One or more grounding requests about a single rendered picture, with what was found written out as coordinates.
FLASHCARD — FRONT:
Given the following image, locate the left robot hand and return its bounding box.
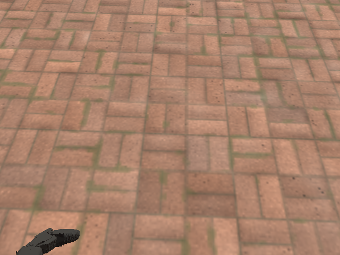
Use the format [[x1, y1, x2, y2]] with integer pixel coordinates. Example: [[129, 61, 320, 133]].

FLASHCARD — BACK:
[[16, 228, 80, 255]]

